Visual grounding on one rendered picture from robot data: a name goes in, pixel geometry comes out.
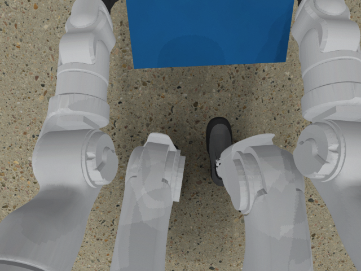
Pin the robot right forearm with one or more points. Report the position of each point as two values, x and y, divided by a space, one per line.
330 57

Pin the robot thigh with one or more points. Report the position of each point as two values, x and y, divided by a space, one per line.
277 236
146 207

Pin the carton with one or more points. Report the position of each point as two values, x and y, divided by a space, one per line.
185 33

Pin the robot right upper arm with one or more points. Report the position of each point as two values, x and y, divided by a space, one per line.
329 153

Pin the robot left upper arm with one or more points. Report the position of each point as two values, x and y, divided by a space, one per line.
46 233

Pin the right robot thigh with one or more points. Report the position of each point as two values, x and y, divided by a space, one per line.
277 236

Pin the left robot thigh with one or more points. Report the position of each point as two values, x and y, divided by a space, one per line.
146 207

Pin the left robot hand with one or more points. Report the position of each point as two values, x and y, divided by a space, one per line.
109 4

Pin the robot left forearm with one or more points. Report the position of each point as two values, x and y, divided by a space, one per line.
80 100

